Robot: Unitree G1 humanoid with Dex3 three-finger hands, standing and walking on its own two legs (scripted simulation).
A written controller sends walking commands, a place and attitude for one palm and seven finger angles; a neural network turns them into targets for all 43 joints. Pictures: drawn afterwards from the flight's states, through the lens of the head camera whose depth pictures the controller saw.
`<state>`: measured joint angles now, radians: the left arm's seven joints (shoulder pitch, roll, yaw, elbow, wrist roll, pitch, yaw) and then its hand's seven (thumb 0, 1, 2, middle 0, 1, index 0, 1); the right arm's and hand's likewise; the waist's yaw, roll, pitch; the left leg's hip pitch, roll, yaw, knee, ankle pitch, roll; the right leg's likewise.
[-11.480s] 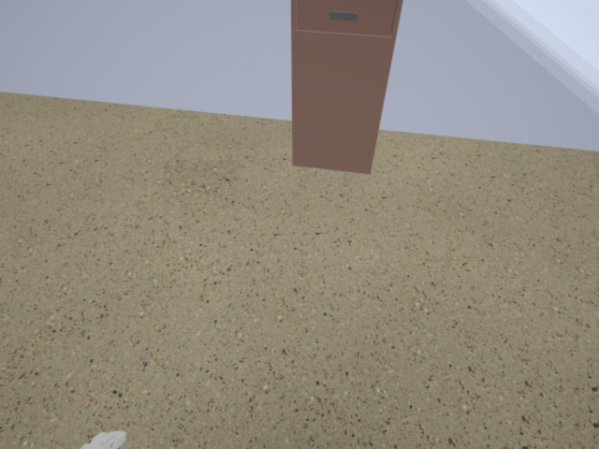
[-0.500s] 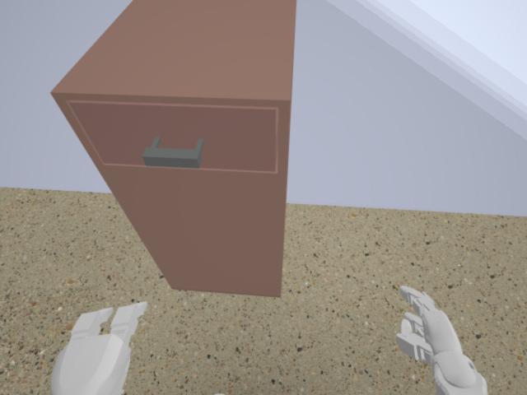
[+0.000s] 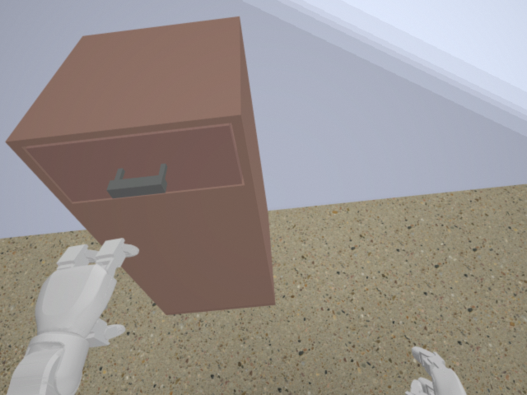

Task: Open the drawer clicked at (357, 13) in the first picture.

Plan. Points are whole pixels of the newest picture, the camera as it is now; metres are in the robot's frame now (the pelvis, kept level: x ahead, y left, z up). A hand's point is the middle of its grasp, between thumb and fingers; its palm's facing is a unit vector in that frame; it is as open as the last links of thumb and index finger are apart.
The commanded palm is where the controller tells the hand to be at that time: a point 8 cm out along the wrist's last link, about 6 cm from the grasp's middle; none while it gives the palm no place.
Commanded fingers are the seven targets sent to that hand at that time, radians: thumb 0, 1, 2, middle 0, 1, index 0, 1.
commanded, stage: raise the hand with hooked fingers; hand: left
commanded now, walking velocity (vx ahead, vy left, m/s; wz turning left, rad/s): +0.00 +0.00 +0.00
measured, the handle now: (139, 178) +0.48 +0.29 +0.04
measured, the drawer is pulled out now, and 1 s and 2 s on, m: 0.00 0.00 0.00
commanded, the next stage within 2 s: move the hooked fingers above the handle in 0.96 s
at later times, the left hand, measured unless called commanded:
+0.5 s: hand (47, 224) +0.30 +0.31 +0.15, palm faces +0.18 -0.06 -0.98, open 13.8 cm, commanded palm +0.26 +0.31 +0.20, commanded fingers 0.00 -0.50 0.30 -0.30 -1.20 -0.30 -1.20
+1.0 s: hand (49, 222) +0.29 +0.30 +0.16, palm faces +0.17 -0.06 -0.98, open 13.8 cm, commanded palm +0.25 +0.30 +0.21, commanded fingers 0.00 -0.50 0.30 -0.30 -1.20 -0.30 -1.20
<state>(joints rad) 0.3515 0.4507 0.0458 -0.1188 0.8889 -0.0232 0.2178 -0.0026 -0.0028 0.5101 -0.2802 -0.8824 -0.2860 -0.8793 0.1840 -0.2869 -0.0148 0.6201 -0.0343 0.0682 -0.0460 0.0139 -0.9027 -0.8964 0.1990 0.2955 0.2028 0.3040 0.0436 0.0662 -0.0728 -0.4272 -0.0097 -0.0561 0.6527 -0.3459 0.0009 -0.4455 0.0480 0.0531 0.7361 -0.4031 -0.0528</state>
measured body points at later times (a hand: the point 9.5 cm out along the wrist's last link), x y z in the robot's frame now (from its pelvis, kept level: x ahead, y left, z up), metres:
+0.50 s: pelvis -0.01 +0.07 +0.02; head -0.02 +0.03 +0.47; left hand +0.28 +0.31 +0.20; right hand +0.22 -0.12 -0.07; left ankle -0.01 +0.16 -0.72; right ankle -0.02 -0.08 -0.72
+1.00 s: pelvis -0.02 +0.05 +0.02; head -0.01 +0.01 +0.47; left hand +0.28 +0.30 +0.21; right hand +0.16 -0.17 -0.10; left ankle -0.01 +0.16 -0.72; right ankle -0.02 -0.08 -0.72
